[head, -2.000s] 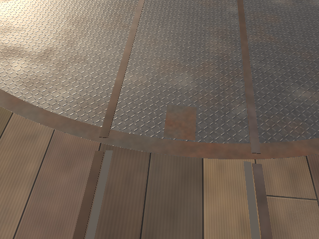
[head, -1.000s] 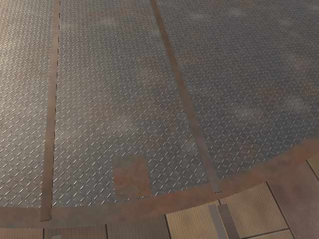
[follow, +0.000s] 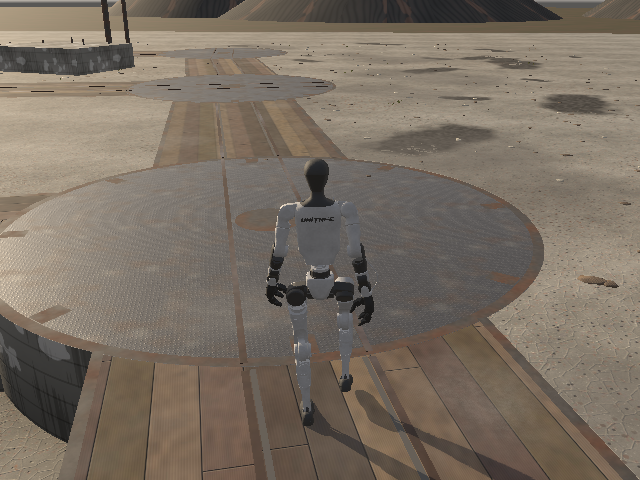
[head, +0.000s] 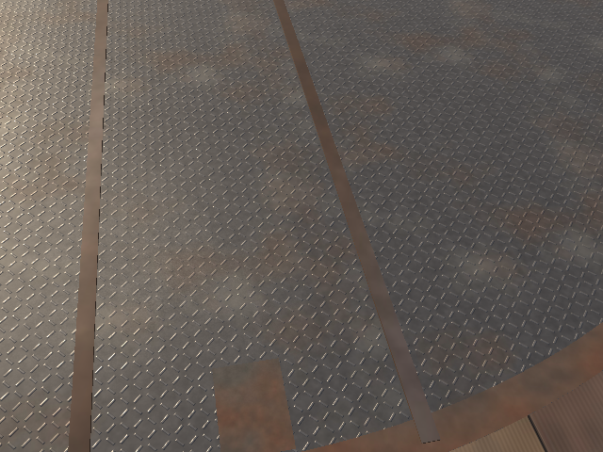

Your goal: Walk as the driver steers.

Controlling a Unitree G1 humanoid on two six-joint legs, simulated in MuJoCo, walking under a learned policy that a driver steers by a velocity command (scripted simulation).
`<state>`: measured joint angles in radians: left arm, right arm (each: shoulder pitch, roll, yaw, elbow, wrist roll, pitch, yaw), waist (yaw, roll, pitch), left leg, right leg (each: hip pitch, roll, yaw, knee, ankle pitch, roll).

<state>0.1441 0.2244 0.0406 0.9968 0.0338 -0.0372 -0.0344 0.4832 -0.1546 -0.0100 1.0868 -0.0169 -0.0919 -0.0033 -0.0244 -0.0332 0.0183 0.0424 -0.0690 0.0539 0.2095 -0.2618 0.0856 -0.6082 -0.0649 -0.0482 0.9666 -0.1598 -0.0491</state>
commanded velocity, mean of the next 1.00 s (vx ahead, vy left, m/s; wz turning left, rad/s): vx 0.49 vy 0.00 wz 0.10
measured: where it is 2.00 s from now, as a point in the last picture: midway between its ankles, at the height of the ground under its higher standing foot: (245, 256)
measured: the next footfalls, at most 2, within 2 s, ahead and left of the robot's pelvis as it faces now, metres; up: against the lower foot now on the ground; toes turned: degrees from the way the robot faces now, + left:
right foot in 0.20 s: +0.29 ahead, -0.08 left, +0.00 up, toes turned -4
left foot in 0.76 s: +0.60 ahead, +0.07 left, +0.00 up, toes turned +5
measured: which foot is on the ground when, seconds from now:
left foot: down 0.00-0.22, up 0.24-0.74, down 0.76-1.00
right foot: up 0.00-0.18, down 0.20-0.76, up 0.78-1.00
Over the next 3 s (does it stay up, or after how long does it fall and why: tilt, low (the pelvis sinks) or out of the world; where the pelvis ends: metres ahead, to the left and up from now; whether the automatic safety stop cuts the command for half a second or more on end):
stays up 1.31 0.29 0.00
